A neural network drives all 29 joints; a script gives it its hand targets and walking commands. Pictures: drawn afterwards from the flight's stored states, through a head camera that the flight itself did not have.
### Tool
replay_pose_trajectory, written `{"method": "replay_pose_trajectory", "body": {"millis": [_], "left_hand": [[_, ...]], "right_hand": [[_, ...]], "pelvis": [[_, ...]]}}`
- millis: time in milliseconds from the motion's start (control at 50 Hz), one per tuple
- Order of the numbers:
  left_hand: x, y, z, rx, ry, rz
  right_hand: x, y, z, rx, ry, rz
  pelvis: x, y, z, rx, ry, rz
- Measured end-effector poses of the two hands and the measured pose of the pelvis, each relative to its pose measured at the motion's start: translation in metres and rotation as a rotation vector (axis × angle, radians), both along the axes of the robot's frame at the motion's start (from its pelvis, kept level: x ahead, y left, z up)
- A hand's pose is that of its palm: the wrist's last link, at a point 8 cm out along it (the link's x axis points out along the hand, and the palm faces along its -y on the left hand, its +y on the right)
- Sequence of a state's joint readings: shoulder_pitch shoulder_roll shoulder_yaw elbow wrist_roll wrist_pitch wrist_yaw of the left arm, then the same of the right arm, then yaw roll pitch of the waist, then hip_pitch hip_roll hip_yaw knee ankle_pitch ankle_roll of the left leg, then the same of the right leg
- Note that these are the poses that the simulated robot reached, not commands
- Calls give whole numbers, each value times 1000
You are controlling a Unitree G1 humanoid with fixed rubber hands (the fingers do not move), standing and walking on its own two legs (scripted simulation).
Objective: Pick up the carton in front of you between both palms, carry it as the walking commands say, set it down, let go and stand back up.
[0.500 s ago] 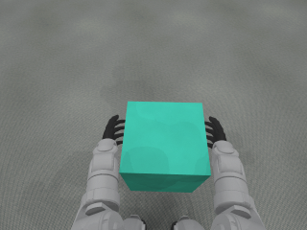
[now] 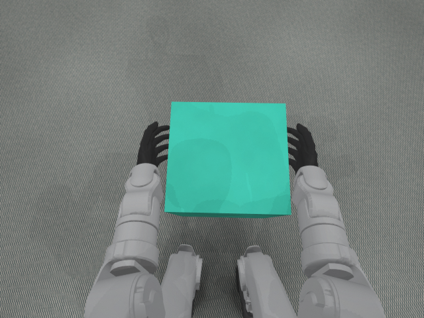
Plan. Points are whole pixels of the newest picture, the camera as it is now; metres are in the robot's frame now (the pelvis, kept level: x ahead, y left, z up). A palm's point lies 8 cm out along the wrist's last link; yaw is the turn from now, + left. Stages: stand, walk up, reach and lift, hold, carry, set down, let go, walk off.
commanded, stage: set down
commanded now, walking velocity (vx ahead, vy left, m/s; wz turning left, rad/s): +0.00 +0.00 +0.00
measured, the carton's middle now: (224, 169) +0.42 -0.01 -0.15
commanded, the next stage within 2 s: none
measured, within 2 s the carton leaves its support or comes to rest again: rests again in 1.54 s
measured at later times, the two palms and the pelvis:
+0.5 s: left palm (167, 169) +0.44 +0.14 -0.24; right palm (283, 173) +0.43 -0.16 -0.24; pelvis -0.04 +0.01 -0.13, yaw +0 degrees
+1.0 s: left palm (176, 173) +0.47 +0.13 -0.38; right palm (272, 176) +0.46 -0.17 -0.38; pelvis -0.04 +0.00 -0.23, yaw +0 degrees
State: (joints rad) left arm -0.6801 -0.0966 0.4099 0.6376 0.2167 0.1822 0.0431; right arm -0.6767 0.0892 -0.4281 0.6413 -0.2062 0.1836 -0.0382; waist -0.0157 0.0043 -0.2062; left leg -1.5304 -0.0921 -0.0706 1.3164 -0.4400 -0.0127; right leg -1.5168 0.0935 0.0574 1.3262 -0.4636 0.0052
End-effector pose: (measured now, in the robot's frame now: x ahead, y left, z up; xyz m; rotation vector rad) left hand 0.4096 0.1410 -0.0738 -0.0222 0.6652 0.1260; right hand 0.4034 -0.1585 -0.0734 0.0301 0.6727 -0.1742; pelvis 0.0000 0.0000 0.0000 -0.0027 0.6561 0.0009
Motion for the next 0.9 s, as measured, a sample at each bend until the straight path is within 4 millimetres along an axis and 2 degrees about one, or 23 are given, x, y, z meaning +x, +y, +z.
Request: {"method": "replay_pose_trajectory", "body": {"millis": [460, 900], "left_hand": [[31, -5, -156, 6, 9, -20], [62, -10, -293, 28, 60, -42]], "right_hand": [[28, -5, -154, -15, 10, -5], [56, -10, -293, -26, 62, 4]], "pelvis": [[-33, 6, -122, -7, 121, 0], [-47, 3, -218, -3, 107, -6]]}}
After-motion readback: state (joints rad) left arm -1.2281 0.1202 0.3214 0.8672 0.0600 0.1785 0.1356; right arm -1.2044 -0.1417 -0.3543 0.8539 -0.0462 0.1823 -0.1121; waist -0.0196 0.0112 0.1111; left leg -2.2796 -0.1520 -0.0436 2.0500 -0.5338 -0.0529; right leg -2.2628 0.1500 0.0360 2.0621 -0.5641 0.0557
